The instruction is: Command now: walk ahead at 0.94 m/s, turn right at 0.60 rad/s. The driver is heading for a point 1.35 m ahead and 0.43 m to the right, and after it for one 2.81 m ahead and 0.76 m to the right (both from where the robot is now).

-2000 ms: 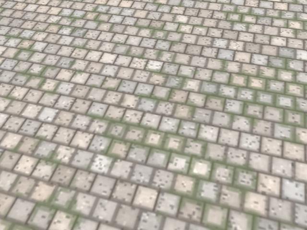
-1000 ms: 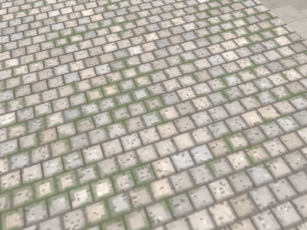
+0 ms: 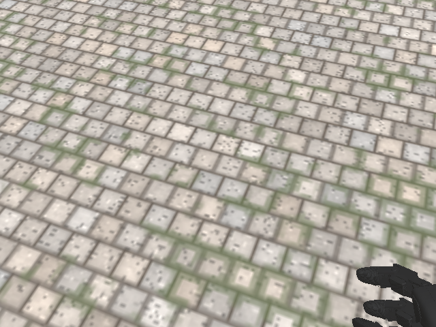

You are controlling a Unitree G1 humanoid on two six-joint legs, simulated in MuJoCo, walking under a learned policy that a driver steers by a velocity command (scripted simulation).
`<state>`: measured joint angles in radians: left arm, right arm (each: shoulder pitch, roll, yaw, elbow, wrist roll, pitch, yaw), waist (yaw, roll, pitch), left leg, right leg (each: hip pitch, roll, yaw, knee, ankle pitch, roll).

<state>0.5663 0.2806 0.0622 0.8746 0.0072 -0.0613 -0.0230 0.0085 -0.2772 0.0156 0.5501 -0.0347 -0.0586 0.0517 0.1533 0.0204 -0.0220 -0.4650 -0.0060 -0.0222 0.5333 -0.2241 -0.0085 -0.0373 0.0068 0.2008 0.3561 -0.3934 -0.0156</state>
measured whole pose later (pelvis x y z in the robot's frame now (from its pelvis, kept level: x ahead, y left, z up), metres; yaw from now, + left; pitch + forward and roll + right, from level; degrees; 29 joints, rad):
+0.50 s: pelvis +0.39 -0.07 -0.04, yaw -26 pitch +1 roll +0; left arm 0.06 0.32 0.04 0.67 0.02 -0.01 -0.05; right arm 0.44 -0.27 -0.02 0.84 -0.04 -0.06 -0.01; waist -0.04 -0.02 0.06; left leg -0.03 0.06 0.11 1.21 -0.36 -0.04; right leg -0.56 0.13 -0.13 0.78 -0.25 -0.22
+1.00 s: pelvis +0.82 -0.25 -0.01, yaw -39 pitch +0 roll +1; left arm 0.26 0.33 0.03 0.79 0.05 -0.09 -0.01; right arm 0.31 -0.32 -0.05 0.76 -0.02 -0.05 0.02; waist -0.02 -0.02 0.03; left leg -0.35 -0.09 0.00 0.55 -0.21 0.07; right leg -0.32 0.08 0.06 1.28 -0.30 -0.09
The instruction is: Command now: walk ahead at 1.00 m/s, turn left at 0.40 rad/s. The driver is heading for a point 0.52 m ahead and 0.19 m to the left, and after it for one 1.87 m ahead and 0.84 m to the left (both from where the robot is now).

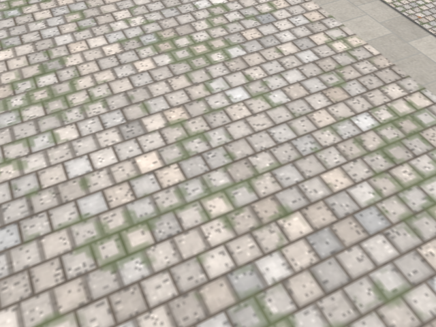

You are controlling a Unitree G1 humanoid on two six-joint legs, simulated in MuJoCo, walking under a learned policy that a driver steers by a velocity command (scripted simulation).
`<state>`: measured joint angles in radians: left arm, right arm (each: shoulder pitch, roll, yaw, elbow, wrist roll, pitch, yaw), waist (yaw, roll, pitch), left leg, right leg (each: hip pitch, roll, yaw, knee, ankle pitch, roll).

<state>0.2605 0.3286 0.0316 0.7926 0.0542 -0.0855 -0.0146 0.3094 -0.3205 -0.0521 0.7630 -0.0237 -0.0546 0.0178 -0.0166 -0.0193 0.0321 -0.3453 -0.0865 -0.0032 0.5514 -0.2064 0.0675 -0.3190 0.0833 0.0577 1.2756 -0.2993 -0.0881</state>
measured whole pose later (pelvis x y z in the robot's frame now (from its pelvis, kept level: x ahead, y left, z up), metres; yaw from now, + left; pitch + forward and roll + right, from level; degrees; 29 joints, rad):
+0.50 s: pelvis +0.45 +0.03 +0.01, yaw +23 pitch +2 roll -2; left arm 0.33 0.31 0.05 0.79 0.03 -0.10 0.01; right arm 0.17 -0.38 -0.09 0.71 -0.03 0.00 0.04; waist 0.03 0.06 0.02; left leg -0.65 0.02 0.03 1.17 -0.30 0.06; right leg -0.13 -0.02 -0.13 0.39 -0.30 0.02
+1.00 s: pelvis +0.69 +0.12 +0.00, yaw +51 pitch +1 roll +0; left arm 0.07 0.27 0.00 0.64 0.03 0.04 0.03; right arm 0.27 -0.31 -0.08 0.71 -0.02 0.05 0.01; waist -0.06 0.00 0.10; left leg -0.34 -0.24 -0.22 0.47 -0.10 0.11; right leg -0.61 -0.03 0.15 0.94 -0.31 0.06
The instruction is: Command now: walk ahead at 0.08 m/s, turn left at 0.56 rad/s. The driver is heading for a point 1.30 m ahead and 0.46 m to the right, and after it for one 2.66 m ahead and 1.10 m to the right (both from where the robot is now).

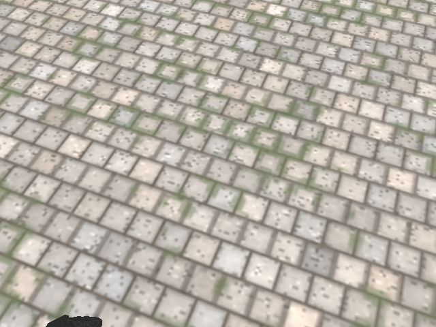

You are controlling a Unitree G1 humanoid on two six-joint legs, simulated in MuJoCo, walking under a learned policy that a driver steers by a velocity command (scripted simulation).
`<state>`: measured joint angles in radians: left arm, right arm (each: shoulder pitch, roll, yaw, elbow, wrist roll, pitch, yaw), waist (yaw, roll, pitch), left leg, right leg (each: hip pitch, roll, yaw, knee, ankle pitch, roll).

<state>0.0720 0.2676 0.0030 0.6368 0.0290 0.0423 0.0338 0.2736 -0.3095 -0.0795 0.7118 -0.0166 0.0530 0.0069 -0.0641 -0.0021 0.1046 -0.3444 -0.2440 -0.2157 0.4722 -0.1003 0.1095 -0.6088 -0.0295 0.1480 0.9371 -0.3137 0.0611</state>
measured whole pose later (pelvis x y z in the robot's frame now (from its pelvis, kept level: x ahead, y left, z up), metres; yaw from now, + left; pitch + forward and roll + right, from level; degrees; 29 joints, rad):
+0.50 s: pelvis +0.04 -0.06 +0.01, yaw -14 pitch +2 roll +2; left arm 0.28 0.32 0.10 0.73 0.00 0.06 -0.01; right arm 0.11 -0.32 -0.04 0.70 -0.01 0.04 -0.03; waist 0.05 0.01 0.07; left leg -0.35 -0.10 -0.13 0.74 -0.43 -0.03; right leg -0.32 0.15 0.30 0.43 -0.12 -0.03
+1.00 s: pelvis +0.09 -0.09 +0.02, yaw -40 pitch +2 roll -1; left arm 0.13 0.35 0.09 0.70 0.03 0.06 -0.10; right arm 0.40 -0.31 -0.05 0.79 -0.03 -0.07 -0.01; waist -0.08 -0.02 -0.02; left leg 0.01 0.04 0.19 0.25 -0.29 0.01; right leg -0.56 -0.03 0.05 0.96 -0.23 0.01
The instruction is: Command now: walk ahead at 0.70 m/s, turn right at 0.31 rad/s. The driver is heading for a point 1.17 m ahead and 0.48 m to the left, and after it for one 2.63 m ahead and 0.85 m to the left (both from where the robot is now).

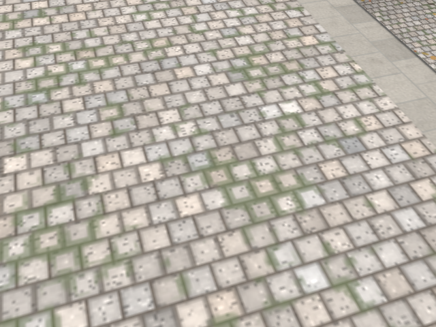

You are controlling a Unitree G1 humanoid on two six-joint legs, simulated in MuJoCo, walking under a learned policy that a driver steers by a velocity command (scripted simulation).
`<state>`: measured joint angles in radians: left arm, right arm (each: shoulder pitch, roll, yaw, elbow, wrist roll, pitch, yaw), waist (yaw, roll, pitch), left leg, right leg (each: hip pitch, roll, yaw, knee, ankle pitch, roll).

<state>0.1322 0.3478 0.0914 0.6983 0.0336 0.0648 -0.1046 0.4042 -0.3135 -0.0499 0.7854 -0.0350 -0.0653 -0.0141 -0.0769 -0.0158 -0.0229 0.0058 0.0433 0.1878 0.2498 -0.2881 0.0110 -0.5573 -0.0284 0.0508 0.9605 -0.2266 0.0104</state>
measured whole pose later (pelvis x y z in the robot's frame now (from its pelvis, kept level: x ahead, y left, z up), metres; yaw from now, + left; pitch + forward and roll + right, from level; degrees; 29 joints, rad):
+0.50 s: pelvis +0.32 -0.06 -0.03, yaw +15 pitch +1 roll -2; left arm 0.49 0.26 0.04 0.92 0.03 -0.10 0.01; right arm 0.11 -0.31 -0.05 0.76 -0.01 0.00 0.09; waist 0.04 0.03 0.02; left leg -0.83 0.07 0.11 1.01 0.00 0.12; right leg 0.21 0.05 -0.28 0.17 -0.40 -0.01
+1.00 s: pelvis +0.75 +0.09 -0.03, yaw +43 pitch +3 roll -1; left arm -0.05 0.27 -0.04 0.57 0.03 -0.06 -0.01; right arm 0.45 -0.33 -0.08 0.85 0.00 -0.07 0.01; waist -0.14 0.00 0.04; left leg 0.11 -0.15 -0.27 0.35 -0.44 0.16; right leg -0.64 -0.07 0.08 0.55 -0.01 0.03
